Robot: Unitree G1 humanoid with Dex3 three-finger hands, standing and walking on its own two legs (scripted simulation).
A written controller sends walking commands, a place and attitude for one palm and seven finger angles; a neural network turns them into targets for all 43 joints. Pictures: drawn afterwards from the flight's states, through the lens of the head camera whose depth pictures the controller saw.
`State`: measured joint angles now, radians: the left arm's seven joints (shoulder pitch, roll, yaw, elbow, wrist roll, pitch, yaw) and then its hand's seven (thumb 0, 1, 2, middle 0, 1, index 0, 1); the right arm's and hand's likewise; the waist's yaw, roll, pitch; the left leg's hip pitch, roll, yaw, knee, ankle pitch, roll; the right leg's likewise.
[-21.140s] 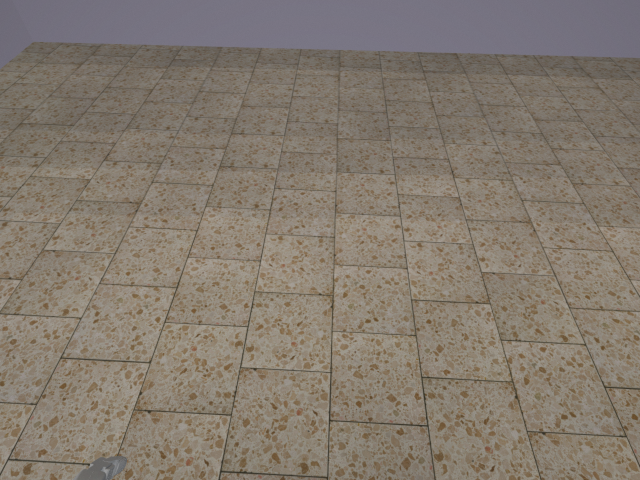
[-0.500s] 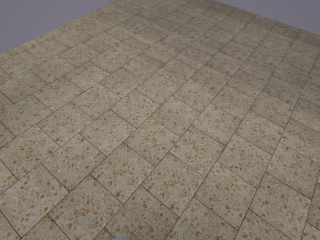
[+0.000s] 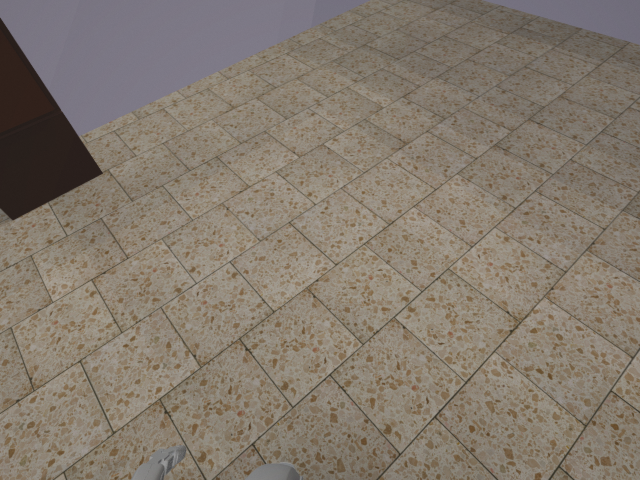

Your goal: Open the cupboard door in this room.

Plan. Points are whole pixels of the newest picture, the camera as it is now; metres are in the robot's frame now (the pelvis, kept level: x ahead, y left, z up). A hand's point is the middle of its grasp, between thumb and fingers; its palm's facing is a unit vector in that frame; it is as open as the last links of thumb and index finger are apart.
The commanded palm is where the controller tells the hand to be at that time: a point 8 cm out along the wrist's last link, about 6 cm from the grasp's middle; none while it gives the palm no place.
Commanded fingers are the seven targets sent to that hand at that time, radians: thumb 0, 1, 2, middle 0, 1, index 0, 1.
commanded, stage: turn or walk to find it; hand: left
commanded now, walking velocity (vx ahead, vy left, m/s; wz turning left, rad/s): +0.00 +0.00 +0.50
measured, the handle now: out of the picture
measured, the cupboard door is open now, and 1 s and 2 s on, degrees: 0 0 0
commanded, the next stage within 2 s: none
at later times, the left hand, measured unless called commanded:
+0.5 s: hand out of the picture -0.04 +0.27 -0.17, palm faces +0.31 -0.92 -0.26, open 7.4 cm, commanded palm none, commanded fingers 0.00 0.90 0.90 -0.20 -0.30 -0.20 -0.30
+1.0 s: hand out of the picture -0.05 +0.19 -0.14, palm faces +0.53 -0.80 -0.26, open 7.3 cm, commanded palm none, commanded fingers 0.00 0.90 0.90 -0.20 -0.30 -0.20 -0.30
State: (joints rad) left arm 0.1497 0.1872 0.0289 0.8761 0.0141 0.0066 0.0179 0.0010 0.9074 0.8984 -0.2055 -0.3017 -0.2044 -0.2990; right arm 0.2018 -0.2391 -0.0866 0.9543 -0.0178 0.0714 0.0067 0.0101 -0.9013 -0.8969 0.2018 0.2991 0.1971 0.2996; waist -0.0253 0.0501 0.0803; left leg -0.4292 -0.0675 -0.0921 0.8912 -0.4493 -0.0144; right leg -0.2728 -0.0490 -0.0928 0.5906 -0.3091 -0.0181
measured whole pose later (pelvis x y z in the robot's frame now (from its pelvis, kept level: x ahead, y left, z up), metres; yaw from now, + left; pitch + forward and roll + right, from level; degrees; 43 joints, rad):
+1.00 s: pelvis +0.03 +0.01 +0.01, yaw +32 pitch -1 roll +2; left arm 0.33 0.16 0.03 0.98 0.02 -0.04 0.01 0.00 0.91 0.90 -0.21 -0.30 -0.21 -0.30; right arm 0.25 -0.25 -0.09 0.99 -0.03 0.06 0.04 0.01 -0.90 -0.90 0.20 0.30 0.19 0.30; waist -0.02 0.04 0.04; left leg -0.60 0.03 -0.01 1.20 -0.23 -0.03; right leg -0.08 -0.08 -0.19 0.39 -0.30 -0.01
